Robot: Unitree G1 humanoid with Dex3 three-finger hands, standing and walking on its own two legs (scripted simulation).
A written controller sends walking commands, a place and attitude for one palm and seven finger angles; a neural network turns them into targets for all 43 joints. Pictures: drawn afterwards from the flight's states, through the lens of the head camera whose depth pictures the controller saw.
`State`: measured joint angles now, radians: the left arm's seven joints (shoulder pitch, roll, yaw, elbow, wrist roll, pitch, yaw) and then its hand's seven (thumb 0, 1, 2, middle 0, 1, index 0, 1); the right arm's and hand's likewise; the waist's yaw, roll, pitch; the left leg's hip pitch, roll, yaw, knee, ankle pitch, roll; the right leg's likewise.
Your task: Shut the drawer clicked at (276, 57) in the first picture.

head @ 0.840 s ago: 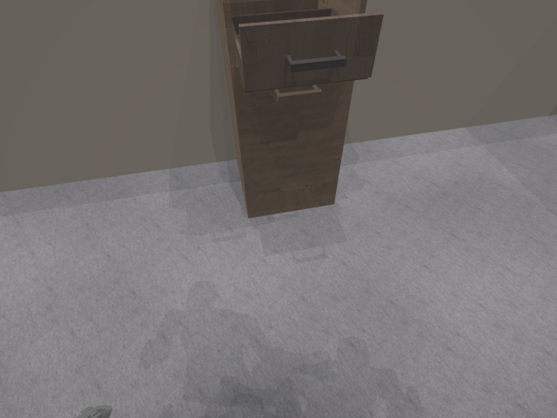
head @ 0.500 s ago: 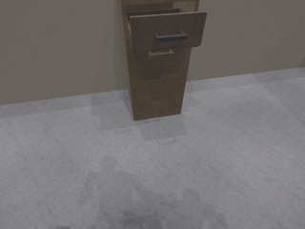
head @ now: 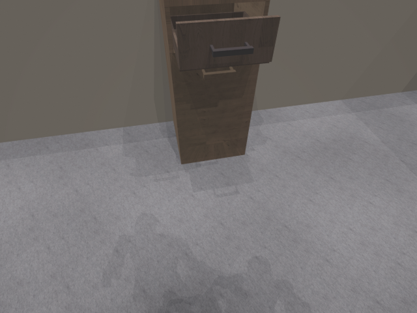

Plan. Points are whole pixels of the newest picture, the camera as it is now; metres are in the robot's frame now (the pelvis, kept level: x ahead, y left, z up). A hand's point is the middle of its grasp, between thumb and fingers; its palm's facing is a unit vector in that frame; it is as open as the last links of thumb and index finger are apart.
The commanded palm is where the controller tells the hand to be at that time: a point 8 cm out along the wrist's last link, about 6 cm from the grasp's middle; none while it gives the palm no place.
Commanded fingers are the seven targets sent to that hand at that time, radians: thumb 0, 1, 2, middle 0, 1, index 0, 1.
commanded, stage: look at it before walking up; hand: left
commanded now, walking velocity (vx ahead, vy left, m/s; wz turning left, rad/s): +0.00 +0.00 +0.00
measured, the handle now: (231, 48) +0.99 -0.03 +0.07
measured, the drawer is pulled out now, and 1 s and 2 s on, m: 0.17 0.17 0.17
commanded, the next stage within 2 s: walk to a spot facing it in 0.60 s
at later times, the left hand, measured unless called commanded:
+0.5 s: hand out of the picture +0.07 +0.25 -0.15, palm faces -0.02 -0.94 -0.33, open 7.4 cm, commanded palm none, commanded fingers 0.00 0.90 0.90 -0.20 -0.30 -0.20 -0.30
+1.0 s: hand out of the picture +0.07 +0.22 -0.17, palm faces -0.10 -0.95 -0.29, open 7.4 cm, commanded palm none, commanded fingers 0.00 0.90 0.90 -0.20 -0.30 -0.20 -0.30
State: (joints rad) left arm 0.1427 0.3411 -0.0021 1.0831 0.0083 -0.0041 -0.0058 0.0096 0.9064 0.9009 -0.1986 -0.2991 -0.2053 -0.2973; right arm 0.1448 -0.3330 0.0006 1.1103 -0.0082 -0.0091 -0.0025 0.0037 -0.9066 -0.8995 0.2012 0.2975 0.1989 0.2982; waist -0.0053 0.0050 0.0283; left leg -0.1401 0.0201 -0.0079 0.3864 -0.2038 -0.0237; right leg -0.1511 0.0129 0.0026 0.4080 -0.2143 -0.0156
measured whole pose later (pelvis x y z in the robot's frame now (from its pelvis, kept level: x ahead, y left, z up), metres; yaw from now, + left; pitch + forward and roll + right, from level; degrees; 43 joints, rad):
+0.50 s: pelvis +0.00 +0.00 +0.00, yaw +0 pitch -2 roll +0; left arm 0.15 0.34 0.00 1.09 0.01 -0.01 -0.01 0.01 0.91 0.90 -0.20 -0.30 -0.21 -0.30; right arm 0.13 -0.33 0.00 1.12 -0.01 -0.02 0.00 0.00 -0.91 -0.90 0.20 0.30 0.20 0.30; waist 0.00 0.00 0.03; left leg -0.14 0.01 -0.01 0.37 -0.19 -0.02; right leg -0.15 0.01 0.00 0.39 -0.20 -0.01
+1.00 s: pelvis +0.00 +0.00 -0.01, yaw -6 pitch -1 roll +1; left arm 0.21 0.28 0.03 0.99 0.02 0.05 -0.01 0.01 0.91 0.90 -0.20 -0.30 -0.20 -0.30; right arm 0.14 -0.26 -0.03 1.00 -0.01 0.01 -0.02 0.00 -0.91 -0.90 0.20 0.30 0.20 0.30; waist 0.01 -0.01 0.05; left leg -0.22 0.05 0.09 0.54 -0.29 -0.02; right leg -0.28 0.05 0.10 0.57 -0.27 -0.01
